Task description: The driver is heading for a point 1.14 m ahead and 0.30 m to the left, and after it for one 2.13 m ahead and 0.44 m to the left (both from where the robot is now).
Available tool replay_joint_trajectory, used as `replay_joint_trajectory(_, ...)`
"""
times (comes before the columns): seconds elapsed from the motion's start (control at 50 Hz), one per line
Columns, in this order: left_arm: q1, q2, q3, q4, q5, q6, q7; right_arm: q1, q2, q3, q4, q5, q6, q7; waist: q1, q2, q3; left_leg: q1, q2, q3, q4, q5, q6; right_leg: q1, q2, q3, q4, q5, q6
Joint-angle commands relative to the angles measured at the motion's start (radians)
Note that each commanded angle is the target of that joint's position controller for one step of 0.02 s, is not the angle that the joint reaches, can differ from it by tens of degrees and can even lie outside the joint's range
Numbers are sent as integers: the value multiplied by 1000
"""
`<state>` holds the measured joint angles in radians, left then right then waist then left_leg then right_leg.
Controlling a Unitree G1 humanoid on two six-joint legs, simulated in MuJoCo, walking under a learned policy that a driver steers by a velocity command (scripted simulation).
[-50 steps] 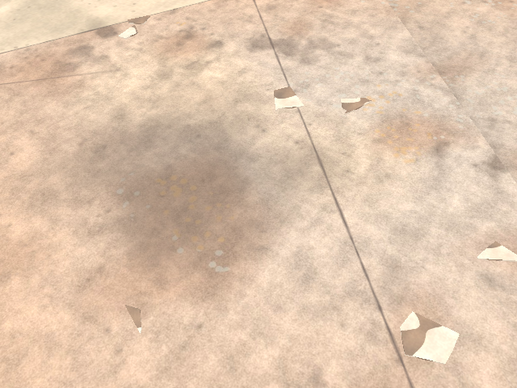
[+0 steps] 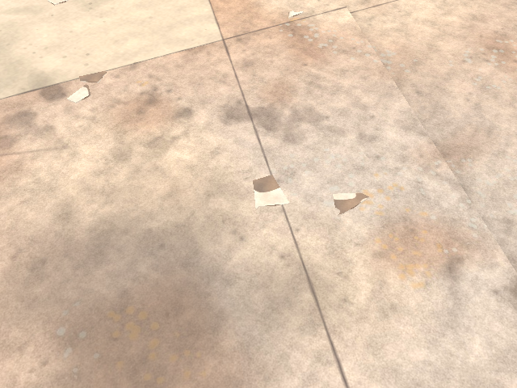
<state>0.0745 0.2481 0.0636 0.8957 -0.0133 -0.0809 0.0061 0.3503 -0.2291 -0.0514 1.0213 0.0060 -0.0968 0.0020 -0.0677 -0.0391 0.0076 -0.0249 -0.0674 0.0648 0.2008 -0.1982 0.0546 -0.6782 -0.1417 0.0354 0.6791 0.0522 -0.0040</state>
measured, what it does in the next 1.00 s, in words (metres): walks ahead, turning left: right foot, then left foot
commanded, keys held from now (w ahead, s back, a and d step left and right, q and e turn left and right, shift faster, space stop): q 0.70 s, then no key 0.04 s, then w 0.26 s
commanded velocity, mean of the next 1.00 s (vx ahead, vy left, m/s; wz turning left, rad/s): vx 0.16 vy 0.00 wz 0.38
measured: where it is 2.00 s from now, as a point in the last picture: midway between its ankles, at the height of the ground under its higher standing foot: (175, 337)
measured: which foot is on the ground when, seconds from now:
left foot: down 0.00-0.14, up 0.16-0.58, down 0.60-1.00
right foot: up 0.00-0.12, down 0.14-0.60, up 0.62-1.00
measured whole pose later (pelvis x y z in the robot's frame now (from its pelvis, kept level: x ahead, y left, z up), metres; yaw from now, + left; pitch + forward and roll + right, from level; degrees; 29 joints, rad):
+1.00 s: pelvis +0.19 +0.00 +0.00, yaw +25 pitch +2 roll -1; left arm 0.11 0.29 0.08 0.91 -0.02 -0.06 -0.01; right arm 0.23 -0.26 -0.06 0.80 0.01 -0.04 -0.02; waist -0.02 -0.01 -0.02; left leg -0.19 -0.04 -0.06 0.36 -0.21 0.06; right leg -0.39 -0.04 0.00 0.61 -0.27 0.00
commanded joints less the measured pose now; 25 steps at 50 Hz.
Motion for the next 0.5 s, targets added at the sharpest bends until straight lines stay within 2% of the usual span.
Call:
replay_joint_trajectory(0.02,-118,37,-3,-76,1,-16,-16,30,-154,-28,-27,7,1,-10,-6,84,82,-71,256,-112,-38,280,142,66,51,-39,-114,43,-1)
replay_joint_trajectory(0.04,-130,42,-2,-86,4,-21,-22,43,-154,-29,-20,7,10,-12,-3,92,77,-41,265,-122,8,353,133,80,65,-36,-142,23,-7)
replay_joint_trajectory(0.08,-83,79,10,-84,10,-32,-28,30,-168,-34,-19,9,26,-19,37,123,32,10,281,-157,106,465,101,157,90,-18,-190,-17,-29)
replay_joint_trajectory(0.1,-15,104,20,-65,15,-38,-27,-2,-176,-37,-30,12,31,-22,79,131,-7,16,267,-163,180,529,80,248,109,-27,-226,3,-44)
replay_joint_trajectory(0.12,100,147,39,-28,24,-44,-21,-22,-167,-33,-45,12,33,-22,132,112,-76,-12,210,-146,313,559,47,414,116,-43,-266,119,-66)
replay_joint_trajectory(0.14,225,227,56,-11,46,-48,-11,-29,-131,-18,-85,-4,30,-23,163,21,-224,-173,132,-103,558,305,-2,697,-37,70,-174,509,-114)
replay_joint_trajectory(0.16,249,274,57,-23,56,-30,-4,116,-21,11,-80,-12,24,-20,104,-247,-384,-492,-8,-63,923,-462,-69,1032,-319,345,-115,871,-271)
replay_joint_trajectory(0.18,258,225,40,-51,43,-13,-7,178,-86,-1,-62,11,20,-19,122,-222,-516,-523,2,-216,1092,-564,-76,1041,-349,442,-156,781,-330)
replay_joint_trajectory(0.2,192,190,35,-65,27,-2,-5,94,-150,-23,-83,41,28,-22,119,-151,-418,-613,52,-181,1142,-490,-81,934,-311,354,-215,523,-314)
replay_joint_trajectory(0.22,121,148,22,-77,20,4,2,9,-153,-27,-102,38,45,-31,110,-71,-286,-648,100,-136,1110,-415,-91,791,-250,264,-264,344,-265)
replay_joint_trajectory(0.24,69,114,10,-78,20,9,8,-23,-145,-36,-106,29,68,-39,88,-48,-191,-625,131,-127,1076,-357,-103,644,-208,185,-309,239,-239)
replay_joint_trajectory(0.26,28,102,5,-76,30,13,11,-8,-127,-40,-110,24,94,-45,55,-74,-141,-544,149,-120,1032,-321,-109,506,-174,113,-354,156,-219)
replay_joint_trajectory(0.28,7,110,9,-73,42,16,11,5,-104,-39,-119,20,112,-47,37,-94,-112,-488,144,-96,999,-285,-110,417,-159,68,-393,89,-217)
replay_joint_trajectory(0.3,1,119,13,-70,50,16,14,7,-89,-40,-131,17,121,-49,30,-95,-95,-465,143,-82,963,-268,-108,378,-157,37,-420,58,-227)
replay_joint_trajectory(0.34,-2,142,22,-65,49,16,25,-20,-85,-44,-163,11,130,-50,29,-86,-95,-466,152,-74,880,-219,-101,377,-177,7,-448,39,-248)
replay_joint_trajectory(0.42,-37,170,33,-70,33,35,45,-98,-101,-49,-215,8,140,-31,39,-81,-114,-415,163,-55,718,-109,-85,403,-195,-58,-475,-69,-240)
replay_joint_trajectory(0.5,-24,196,42,-61,16,59,45,-160,-122,-58,-259,8,150,-10,56,-82,-95,-375,145,-16,592,-132,-61,460,-218,-90,-447,-129,-209)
